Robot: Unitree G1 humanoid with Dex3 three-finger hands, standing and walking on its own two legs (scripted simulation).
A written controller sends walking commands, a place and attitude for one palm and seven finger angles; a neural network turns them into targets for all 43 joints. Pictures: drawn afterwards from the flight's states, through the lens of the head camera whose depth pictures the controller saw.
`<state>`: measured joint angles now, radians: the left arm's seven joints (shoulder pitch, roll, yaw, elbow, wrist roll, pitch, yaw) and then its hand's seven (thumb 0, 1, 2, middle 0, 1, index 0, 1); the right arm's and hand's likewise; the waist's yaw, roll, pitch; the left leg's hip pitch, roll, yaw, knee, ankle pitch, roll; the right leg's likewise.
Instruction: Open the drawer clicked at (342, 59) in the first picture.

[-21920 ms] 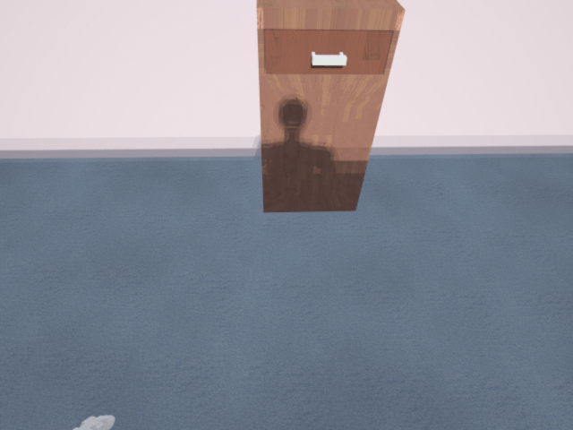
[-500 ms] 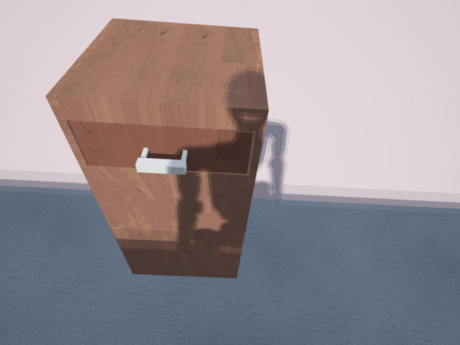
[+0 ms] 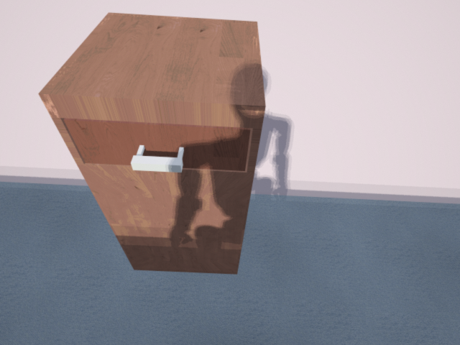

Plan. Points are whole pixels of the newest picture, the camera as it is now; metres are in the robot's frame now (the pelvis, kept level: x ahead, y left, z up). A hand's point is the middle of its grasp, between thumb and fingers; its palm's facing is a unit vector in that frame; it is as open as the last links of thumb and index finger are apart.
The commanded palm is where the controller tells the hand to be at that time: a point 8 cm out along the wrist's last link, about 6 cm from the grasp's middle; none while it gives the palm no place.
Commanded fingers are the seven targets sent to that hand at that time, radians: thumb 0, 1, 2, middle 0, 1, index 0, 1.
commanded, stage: raise the hand with hooked fingers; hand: left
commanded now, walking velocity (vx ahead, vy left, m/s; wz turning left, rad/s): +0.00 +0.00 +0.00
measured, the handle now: (159, 157) +0.50 +0.21 +0.00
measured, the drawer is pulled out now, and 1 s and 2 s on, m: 0.00 0.00 0.00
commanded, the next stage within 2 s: move the hooked fingers above the handle in 1.82 s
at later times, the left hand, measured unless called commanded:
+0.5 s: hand (118, 338) +0.14 +0.19 -0.05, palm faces -0.04 -0.07 -1.00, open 9.5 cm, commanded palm +0.16 +0.19 +0.03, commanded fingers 0.00 0.20 0.60 -0.25 -0.75 -0.25 -0.75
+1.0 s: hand (141, 227) +0.29 +0.18 +0.05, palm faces +0.14 -0.09 -0.99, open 12.4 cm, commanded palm +0.26 +0.18 +0.11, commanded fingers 0.00 -0.38 0.35 -0.29 -1.12 -0.29 -1.12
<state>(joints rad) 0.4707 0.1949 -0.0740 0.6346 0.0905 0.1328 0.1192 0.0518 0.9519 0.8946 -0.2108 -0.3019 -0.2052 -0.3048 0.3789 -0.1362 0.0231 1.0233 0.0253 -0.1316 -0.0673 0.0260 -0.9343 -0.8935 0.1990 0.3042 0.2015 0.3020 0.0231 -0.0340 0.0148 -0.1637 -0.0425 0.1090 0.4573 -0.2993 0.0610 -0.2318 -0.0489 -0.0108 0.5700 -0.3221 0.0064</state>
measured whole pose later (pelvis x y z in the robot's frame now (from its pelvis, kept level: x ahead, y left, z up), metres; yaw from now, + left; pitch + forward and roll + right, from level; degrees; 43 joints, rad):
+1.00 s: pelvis +0.01 -0.03 -0.01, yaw -6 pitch +8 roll +2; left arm 0.24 0.40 -0.01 -0.11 0.96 0.06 0.34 0.00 -0.16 0.44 -0.30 -0.98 -0.30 -0.98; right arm 0.14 -0.30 -0.07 0.66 -0.02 0.10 -0.02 0.01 -0.91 -0.89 0.19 0.30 0.20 0.30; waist 0.06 0.06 -0.07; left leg -0.37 -0.06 -0.07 0.61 -0.38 0.00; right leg -0.46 0.09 0.07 0.67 -0.34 -0.07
